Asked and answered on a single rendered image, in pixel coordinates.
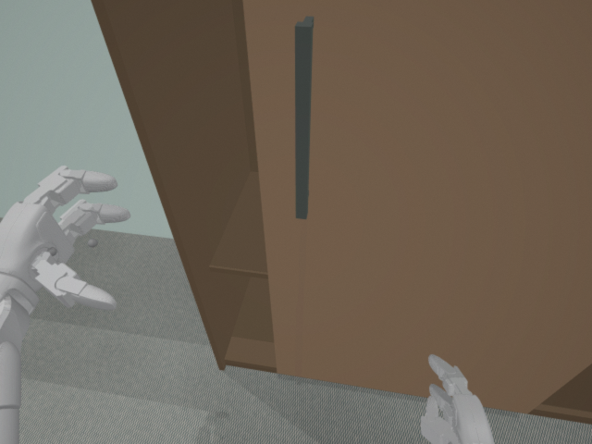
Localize robot left forearm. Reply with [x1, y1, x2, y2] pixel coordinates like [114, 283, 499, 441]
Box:
[0, 272, 39, 444]

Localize left robot hand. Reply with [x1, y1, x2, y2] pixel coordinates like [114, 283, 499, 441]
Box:
[0, 166, 130, 310]

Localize wardrobe door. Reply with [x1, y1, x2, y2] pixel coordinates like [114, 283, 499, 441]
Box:
[542, 364, 592, 412]
[242, 0, 592, 413]

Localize handle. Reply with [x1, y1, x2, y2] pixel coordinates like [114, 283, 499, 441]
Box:
[295, 16, 314, 219]

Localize right robot hand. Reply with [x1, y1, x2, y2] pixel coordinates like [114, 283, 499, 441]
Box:
[421, 354, 494, 444]

